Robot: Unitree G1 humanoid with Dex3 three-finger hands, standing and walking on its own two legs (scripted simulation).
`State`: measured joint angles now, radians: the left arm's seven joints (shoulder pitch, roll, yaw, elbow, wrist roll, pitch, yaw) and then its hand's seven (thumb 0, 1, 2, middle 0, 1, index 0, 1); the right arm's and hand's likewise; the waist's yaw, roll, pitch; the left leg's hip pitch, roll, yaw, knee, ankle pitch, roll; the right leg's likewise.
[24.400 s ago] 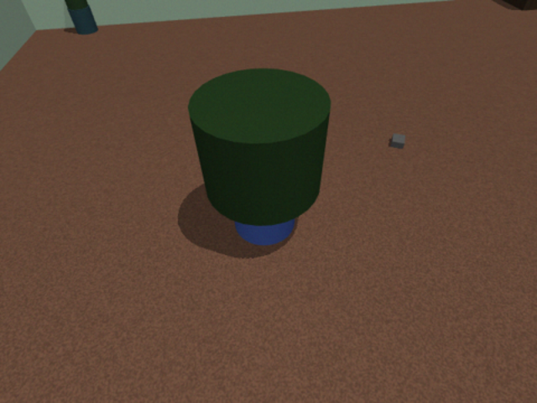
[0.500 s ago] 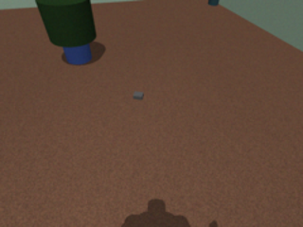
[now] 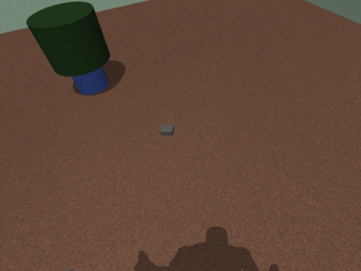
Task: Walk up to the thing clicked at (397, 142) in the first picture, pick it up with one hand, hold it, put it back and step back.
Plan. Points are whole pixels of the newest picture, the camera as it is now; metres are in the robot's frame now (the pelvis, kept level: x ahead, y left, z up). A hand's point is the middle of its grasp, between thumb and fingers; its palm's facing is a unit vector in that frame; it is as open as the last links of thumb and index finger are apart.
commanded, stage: walk up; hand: left
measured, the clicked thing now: (167, 130) +1.18 +0.26 -0.75
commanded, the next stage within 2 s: none
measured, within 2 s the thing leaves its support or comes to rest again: neither
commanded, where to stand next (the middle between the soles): +0.79 +0.01 m, yaw -1 degrees
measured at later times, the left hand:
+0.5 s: hand (91, 221) +0.28 +0.31 -0.15, palm faces -0.05 -0.94 -0.33, open 7.4 cm
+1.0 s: hand (125, 152) +0.49 +0.25 -0.10, palm faces -0.03 -0.91 -0.42, open 7.4 cm
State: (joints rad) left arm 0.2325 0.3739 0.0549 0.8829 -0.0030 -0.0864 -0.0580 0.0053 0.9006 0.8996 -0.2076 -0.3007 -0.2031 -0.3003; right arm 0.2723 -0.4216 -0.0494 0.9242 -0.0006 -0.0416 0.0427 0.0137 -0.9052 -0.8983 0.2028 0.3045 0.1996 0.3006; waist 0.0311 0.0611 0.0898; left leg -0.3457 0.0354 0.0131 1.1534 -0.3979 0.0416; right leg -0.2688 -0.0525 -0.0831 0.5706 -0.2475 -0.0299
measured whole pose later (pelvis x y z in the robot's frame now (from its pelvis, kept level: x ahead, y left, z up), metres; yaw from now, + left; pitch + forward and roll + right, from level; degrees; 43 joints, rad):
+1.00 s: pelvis +0.41 -0.02 +0.01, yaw -2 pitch -4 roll +1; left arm 0.28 0.37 0.03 0.86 0.00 -0.09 -0.04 0.01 0.90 0.90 -0.21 -0.30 -0.20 -0.30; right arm 0.30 -0.43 -0.04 0.87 0.00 -0.03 0.05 0.01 -0.91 -0.90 0.20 0.30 0.20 0.30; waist 0.02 0.07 0.09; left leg -0.45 0.04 -0.05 1.04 -0.29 0.03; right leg -0.21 -0.02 -0.08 0.47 -0.19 -0.04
